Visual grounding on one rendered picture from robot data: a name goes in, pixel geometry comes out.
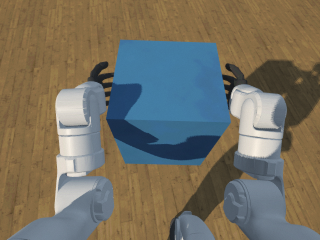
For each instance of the robot right forearm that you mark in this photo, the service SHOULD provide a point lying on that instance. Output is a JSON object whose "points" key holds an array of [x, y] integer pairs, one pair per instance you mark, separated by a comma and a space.
{"points": [[261, 128]]}

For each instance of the right robot thigh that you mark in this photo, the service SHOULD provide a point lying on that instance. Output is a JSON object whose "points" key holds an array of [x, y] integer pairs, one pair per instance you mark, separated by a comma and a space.
{"points": [[191, 227]]}

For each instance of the robot right upper arm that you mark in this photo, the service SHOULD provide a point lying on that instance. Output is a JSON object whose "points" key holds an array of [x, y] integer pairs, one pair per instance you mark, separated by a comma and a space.
{"points": [[258, 208]]}

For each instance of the carton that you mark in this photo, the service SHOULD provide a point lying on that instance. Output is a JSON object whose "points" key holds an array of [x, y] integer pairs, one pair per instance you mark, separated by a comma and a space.
{"points": [[168, 104]]}

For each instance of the robot left hand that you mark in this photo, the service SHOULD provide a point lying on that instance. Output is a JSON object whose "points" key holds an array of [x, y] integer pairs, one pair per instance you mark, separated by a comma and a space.
{"points": [[95, 77]]}

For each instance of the robot left forearm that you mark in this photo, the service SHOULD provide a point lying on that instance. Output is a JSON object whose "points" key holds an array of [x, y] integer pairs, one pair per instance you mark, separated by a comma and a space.
{"points": [[78, 113]]}

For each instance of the robot left upper arm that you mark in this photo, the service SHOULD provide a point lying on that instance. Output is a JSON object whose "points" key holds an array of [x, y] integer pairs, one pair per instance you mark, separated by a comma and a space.
{"points": [[82, 203]]}

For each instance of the robot right shin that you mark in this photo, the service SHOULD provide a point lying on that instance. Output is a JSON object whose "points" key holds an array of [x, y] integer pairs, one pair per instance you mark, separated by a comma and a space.
{"points": [[184, 213]]}

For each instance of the robot right hand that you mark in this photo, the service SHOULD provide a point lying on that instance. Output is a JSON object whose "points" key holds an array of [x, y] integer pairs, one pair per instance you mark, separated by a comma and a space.
{"points": [[239, 80]]}

